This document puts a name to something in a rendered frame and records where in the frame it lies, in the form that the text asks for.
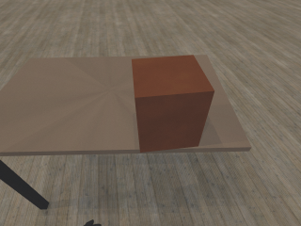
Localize carton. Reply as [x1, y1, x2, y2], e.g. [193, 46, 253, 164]
[132, 55, 214, 153]

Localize table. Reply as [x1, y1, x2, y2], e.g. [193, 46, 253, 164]
[0, 55, 252, 210]

